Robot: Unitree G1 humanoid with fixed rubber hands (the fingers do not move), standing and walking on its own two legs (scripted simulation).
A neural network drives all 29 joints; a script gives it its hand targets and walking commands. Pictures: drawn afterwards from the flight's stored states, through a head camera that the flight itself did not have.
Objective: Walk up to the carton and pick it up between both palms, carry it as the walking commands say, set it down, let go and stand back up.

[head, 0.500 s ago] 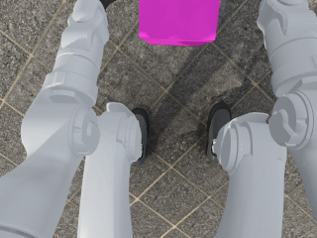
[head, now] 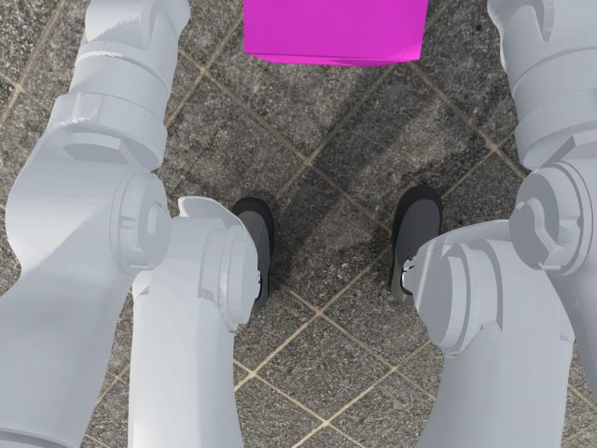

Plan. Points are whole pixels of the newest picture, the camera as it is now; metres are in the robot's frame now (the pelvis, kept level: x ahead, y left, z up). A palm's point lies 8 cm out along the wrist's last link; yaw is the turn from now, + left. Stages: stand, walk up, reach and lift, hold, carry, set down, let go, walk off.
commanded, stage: reach and lift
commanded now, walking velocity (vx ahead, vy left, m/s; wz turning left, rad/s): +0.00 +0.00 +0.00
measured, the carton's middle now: out of the picture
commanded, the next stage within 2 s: none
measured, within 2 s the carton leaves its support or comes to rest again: leaves its support in 1.28 s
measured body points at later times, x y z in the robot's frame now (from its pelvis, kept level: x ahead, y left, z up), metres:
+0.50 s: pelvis +0.00 +0.00 +0.00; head +0.39 +0.00 +0.20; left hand +0.57 +0.13 -0.21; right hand +0.57 -0.11 -0.21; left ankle +0.11 +0.12 -0.35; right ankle +0.14 -0.15 -0.35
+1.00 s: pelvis +0.00 +0.00 -0.01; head +0.39 +0.00 +0.20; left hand +0.57 +0.14 -0.21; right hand +0.57 -0.11 -0.21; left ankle +0.11 +0.12 -0.35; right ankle +0.14 -0.15 -0.35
